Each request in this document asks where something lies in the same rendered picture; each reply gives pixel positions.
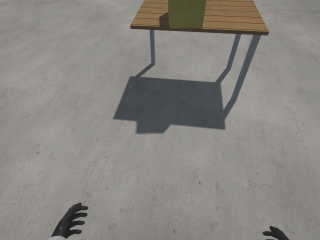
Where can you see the robot left hand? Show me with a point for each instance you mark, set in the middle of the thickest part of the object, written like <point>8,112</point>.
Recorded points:
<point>66,223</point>

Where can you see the carton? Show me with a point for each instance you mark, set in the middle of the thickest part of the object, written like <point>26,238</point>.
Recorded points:
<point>184,14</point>

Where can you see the robot right hand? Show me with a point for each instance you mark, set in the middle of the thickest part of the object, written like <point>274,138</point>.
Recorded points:
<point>276,233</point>

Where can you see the table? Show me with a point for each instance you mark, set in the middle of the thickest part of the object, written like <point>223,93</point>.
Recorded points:
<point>221,16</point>

